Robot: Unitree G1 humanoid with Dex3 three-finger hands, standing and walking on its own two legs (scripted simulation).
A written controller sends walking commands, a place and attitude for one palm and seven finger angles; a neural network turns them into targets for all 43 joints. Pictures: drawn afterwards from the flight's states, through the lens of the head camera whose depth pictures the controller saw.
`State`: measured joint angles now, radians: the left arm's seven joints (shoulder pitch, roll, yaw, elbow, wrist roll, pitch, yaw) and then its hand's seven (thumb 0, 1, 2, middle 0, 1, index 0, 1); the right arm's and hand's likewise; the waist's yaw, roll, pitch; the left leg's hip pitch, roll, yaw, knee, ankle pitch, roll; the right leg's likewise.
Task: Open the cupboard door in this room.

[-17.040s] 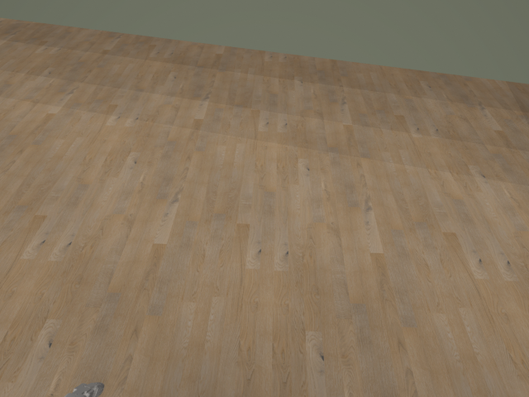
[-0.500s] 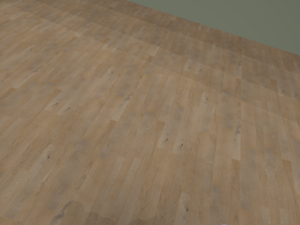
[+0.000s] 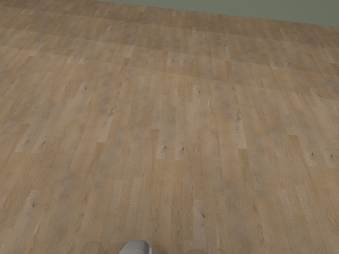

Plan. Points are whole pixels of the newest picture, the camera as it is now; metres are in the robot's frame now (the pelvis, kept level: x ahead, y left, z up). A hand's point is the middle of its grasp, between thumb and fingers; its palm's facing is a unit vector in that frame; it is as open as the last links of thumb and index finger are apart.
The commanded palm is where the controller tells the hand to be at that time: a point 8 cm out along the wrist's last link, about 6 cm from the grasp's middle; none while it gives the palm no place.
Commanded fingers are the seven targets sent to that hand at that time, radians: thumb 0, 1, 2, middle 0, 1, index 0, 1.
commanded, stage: turn or walk to find it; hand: left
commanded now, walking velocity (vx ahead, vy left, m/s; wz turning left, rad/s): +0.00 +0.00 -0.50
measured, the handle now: out of the picture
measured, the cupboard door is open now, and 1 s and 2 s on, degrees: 0 0 0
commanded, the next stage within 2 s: none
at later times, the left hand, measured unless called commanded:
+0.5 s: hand (91, 243) +0.15 +0.23 -0.16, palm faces -0.25 -0.94 -0.22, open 7.4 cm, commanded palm none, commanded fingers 0.00 0.90 0.90 -0.20 -0.30 -0.20 -0.30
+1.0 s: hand out of the picture +0.13 +0.15 -0.16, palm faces -0.46 -0.86 -0.22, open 7.4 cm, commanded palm none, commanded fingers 0.00 0.90 0.90 -0.20 -0.30 -0.20 -0.30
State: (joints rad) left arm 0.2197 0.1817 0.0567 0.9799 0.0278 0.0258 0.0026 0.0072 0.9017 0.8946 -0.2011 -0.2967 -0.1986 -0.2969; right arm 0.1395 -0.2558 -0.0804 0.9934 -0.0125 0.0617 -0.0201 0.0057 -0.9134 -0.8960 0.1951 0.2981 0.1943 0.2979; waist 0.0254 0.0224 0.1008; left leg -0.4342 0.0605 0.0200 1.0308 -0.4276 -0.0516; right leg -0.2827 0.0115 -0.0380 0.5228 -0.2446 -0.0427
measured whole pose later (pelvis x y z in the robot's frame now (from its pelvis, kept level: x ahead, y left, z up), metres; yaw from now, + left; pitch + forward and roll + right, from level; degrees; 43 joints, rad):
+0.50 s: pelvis -0.01 +0.05 +0.01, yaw -16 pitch +0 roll -2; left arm 0.13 0.27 0.08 0.93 0.02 0.08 -0.03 0.01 0.91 0.90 -0.20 -0.30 -0.19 -0.30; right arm 0.25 -0.16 -0.04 0.95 -0.02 0.00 -0.01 0.00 -0.91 -0.90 0.20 0.30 0.20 0.30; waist -0.01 -0.01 0.08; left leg -0.18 0.11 0.20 0.47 -0.28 0.02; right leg -0.45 -0.05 -0.03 1.03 -0.44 0.08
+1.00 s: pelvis -0.03 +0.02 +0.00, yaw -30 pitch +0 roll +0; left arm 0.19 0.19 0.05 0.95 0.03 0.03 -0.01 0.01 0.90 0.89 -0.20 -0.30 -0.20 -0.30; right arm 0.15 -0.25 -0.07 0.93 -0.01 0.05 -0.02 0.01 -0.91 -0.90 0.19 0.30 0.19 0.30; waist 0.01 0.01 0.08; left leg -0.44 0.07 0.01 0.94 -0.41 -0.08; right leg -0.28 0.04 0.02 0.50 -0.22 -0.04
